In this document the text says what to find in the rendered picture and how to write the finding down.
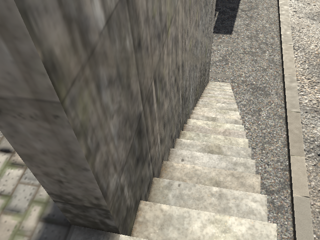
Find stairs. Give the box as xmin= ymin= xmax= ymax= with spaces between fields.
xmin=131 ymin=81 xmax=277 ymax=240

